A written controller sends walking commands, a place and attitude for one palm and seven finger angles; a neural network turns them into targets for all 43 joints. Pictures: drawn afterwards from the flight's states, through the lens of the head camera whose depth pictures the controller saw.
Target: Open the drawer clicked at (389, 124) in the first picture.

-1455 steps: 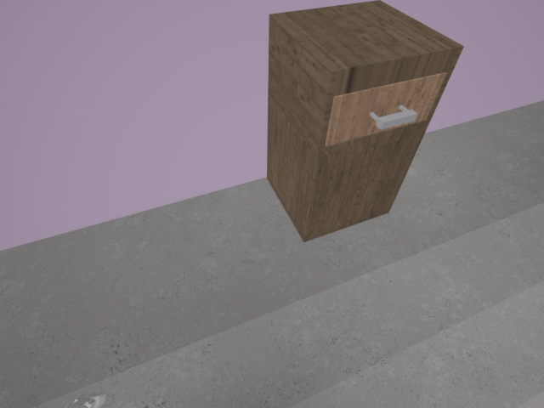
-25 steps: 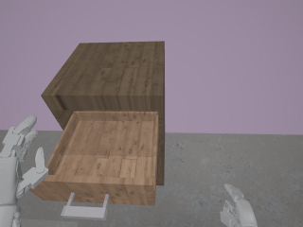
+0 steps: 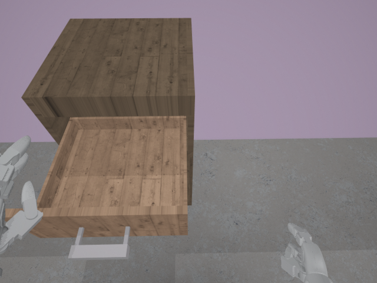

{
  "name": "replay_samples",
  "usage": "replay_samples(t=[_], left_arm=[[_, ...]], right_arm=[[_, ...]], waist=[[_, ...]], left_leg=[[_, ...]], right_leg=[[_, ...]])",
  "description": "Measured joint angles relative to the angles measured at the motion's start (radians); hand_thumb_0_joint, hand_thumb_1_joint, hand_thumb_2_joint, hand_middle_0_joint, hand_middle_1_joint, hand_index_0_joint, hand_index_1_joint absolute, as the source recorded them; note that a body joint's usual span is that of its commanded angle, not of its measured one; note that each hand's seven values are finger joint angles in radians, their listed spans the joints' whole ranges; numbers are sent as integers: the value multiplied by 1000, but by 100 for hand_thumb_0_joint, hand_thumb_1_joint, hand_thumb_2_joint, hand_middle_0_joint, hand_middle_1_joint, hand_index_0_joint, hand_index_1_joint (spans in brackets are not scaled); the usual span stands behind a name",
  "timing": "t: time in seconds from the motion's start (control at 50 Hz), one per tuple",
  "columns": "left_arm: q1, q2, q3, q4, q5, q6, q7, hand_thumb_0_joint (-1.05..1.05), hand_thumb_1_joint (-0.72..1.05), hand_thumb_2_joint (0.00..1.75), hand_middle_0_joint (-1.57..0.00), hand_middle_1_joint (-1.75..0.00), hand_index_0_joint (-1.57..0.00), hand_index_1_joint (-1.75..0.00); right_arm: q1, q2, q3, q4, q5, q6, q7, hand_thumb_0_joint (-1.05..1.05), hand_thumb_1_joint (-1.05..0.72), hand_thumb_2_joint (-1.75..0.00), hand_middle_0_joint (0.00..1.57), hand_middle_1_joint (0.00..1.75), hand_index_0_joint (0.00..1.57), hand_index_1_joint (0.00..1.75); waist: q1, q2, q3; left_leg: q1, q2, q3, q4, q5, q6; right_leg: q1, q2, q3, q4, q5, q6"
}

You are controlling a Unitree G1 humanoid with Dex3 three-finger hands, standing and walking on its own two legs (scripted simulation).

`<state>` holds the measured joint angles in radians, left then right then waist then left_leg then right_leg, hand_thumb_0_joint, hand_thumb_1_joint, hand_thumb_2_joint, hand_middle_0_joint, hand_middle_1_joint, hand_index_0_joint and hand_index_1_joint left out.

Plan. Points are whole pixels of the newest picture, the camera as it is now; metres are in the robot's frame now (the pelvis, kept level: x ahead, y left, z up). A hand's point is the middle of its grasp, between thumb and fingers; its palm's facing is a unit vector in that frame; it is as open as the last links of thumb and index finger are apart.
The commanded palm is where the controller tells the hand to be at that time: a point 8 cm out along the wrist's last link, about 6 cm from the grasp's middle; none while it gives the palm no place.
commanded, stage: step back with the hand held close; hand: left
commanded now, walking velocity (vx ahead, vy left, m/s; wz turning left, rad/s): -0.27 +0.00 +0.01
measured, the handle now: (102, 241) +0.22 +0.23 -0.13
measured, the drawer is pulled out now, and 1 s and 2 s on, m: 0.30 0.30 0.30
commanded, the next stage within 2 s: stop stepping back and stand still in 0.92 s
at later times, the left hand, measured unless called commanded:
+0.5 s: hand out of the picture +0.13 +0.25 +0.15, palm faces +0.38 -0.81 -0.44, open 7.4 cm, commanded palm +0.06 +0.29 +0.17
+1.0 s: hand out of the picture +0.04 +0.22 +0.14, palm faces +0.31 -0.82 -0.48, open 7.4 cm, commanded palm -0.04 +0.26 +0.17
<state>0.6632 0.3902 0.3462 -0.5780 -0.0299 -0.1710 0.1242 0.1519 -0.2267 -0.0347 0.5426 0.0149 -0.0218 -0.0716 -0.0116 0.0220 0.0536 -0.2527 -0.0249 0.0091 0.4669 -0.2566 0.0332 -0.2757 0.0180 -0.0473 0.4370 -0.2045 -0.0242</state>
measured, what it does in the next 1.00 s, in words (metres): walks backwards: right foot, then left foot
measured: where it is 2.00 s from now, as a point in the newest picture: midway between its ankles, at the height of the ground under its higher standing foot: outside the picture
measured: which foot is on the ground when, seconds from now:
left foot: down 0.00-0.76, up 0.78-0.92, down 0.94-1.00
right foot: down 0.00-0.48, up 0.50-0.62, down 0.64-0.96, up 0.98-1.00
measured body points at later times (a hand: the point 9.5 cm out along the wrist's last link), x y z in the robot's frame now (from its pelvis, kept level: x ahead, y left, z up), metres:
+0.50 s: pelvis -0.06 +0.00 -0.01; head -0.04 +0.02 +0.44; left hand +0.10 +0.29 +0.18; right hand +0.10 -0.23 -0.09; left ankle -0.03 +0.10 -0.74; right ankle +0.01 -0.10 -0.74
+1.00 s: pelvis -0.16 -0.02 -0.01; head -0.11 +0.01 +0.44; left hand +0.02 +0.26 +0.17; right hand +0.02 -0.27 -0.08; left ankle -0.15 +0.10 -0.74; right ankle -0.11 -0.13 -0.73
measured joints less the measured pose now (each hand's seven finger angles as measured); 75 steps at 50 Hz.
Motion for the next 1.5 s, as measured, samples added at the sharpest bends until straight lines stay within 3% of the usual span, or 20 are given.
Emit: replay_samples(t=[0.16,0.28,0.4,0.46,0.58,0.64,0.68,0.76,0.86,0.9,0.94,1.0,1.08,1.16,1.2,1.24,1.3,1.38,1.4,1.5], left_arm=[[9,32,42,-52,-5,-2,27,2,89,89,-21,-31,-21,-30],[-13,-11,29,-48,5,-4,55,2,89,89,-21,-31,-21,-30],[-28,-50,-3,-51,-3,-13,52,2,89,89,-21,-31,-21,-30],[-36,-31,4,-50,-1,-18,47,2,89,89,-21,-31,-21,-30],[-25,21,55,-39,4,-24,47,2,89,89,-21,-31,-21,-30],[-14,30,73,-57,-6,-37,39,2,89,90,-21,-31,-21,-30],[-33,17,64,-53,-9,-46,28,2,89,90,-21,-31,-21,-30],[-51,11,27,-61,-17,-45,3,2,89,90,-21,-31,-21,-30],[-6,15,12,-72,-14,-47,2,2,89,89,-21,-31,-21,-30],[9,14,26,-69,-9,-43,13,1,89,89,-22,-31,-21,-31],[12,16,34,-79,-9,-35,22,1,89,89,-22,-31,-21,-31],[-21,48,52,-69,-10,-36,25,2,89,89,-21,-31,-21,-30],[-5,32,53,-95,-18,-23,31,2,89,89,-21,-31,-21,-30],[32,30,56,-131,-20,-20,37,2,89,90,-21,-31,-21,-30],[8,22,45,-109,-15,-26,33,2,89,90,-21,-31,-21,-30],[-23,14,26,-77,-15,-19,29,2,89,90,-21,-31,-21,-30],[-26,-10,15,-33,-15,-12,28,1,89,89,-21,-31,-21,-30],[7,-26,6,-19,1,-9,34,1,89,89,-21,-31,-21,-30],[9,-24,2,-25,2,-12,35,1,89,89,-21,-31,-21,-30],[33,9,17,-29,4,-19,33,2,89,89,-21,-31,-21,-30]], right_arm=[[11,36,17,-8,-14,-22,-5,1,-90,-90,20,30,20,30],[27,50,41,-5,-37,-58,-12,1,-90,-90,20,30,20,30],[48,33,35,35,-21,-58,4,1,-90,-90,21,30,20,30],[55,27,33,53,-16,-49,0,1,-90,-90,21,30,20,30],[72,44,29,42,-20,-78,0,1,-90,-90,20,30,20,30],[53,56,40,49,-25,-94,12,1,-90,-90,20,30,20,30],[15,56,45,57,-28,-98,18,1,-90,-90,20,30,20,30],[-30,49,43,42,-14,-88,31,1,-90,-90,21,30,20,30],[-22,40,14,51,-3,-42,17,1,-90,-90,21,30,20,30],[-12,35,17,50,-7,-26,2,1,-90,-90,20,30,20,30],[0,14,14,34,-9,-24,-8,1,-90,-90,20,30,20,30],[-7,37,-3,55,-12,-46,-1,1,-91,-90,20,30,20,30],[3,67,13,64,-24,-99,17,1,-91,-90,20,30,20,30],[25,84,50,42,-9,-108,33,1,-90,-90,20,30,20,30],[17,76,61,47,-4,-99,32,1,-90,-90,20,30,20,30],[22,68,61,67,3,-82,30,1,-90,-90,21,30,20,30],[48,55,55,92,2,-54,24,1,-90,-90,21,30,20,30],[98,15,40,86,-1,-63,11,1,-90,-90,21,30,20,30],[106,2,31,81,-4,-74,8,1,-90,-90,21,30,20,30],[110,-4,14,76,3,-87,4,1,-90,-90,20,30,20,30]], waist=[[7,-49,-13],[14,-33,-25],[12,-18,-35],[3,-37,-29],[-4,-38,-43],[10,-53,-49],[21,-44,-28],[4,-14,10],[-8,-53,-31],[-15,-70,-44],[-26,-48,-45],[-5,-103,-11],[9,-88,-2],[20,-71,-6],[20,-36,13],[15,-26,9],[-1,-46,-27],[-30,-40,-68],[-35,-30,-64],[-21,-60,-30]], left_leg=[[-41,-22,9,46,4,11],[-97,-12,-3,121,-10,5],[-136,-1,-31,224,-114,-10],[-97,1,-23,134,-5,-3],[-114,10,-17,91,29,-1],[-142,22,3,93,41,-12],[-159,45,13,94,54,-21],[-186,74,-10,95,91,-37],[-232,8,-41,390,-149,-43],[-170,9,-32,293,-145,-40],[-85,40,-37,82,2,-25],[-98,11,-21,72,12,-26],[-106,38,-23,49,47,-41],[-125,63,-15,73,58,-60],[-146,82,-29,133,-4,-55],[-177,61,-42,265,-94,-46],[-169,23,-14,390,-125,-33],[-3,34,13,88,-113,2],[21,42,5,18,-55,-1],[37,22,18,22,-18,-25]], right_leg=[[-61,-24,7,88,-18,8],[-100,-14,-6,136,-21,-1],[-111,0,-23,115,10,-13],[-112,-11,-22,111,22,-2],[-101,-3,26,218,-126,25],[-27,-19,38,142,-96,27],[-25,-2,42,102,-113,23],[-47,28,20,92,-43,3],[-85,1,24,80,-13,-7],[-94,-8,22,60,10,-3],[-117,2,-5,72,17,5],[-179,-23,20,205,-92,27],[-188,1,33,379,-223,40],[-35,-20,9,157,-167,49],[-12,0,-8,102,-53,20],[-11,1,-17,96,-44,-6],[-8,-20,-11,62,-30,-13],[-16,-20,-29,33,-7,-5],[-23,-16,-42,43,-9,-3],[-15,-39,-30,69,-18,12]])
